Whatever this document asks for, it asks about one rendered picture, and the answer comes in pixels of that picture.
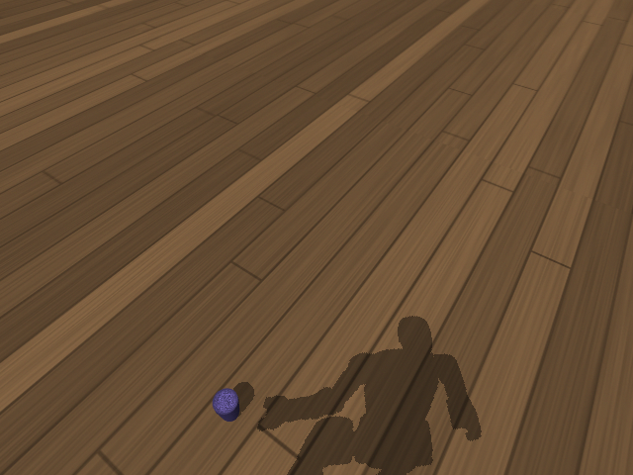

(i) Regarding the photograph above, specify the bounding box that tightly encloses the cup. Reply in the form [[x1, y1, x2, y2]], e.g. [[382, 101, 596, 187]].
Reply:
[[213, 388, 239, 422]]

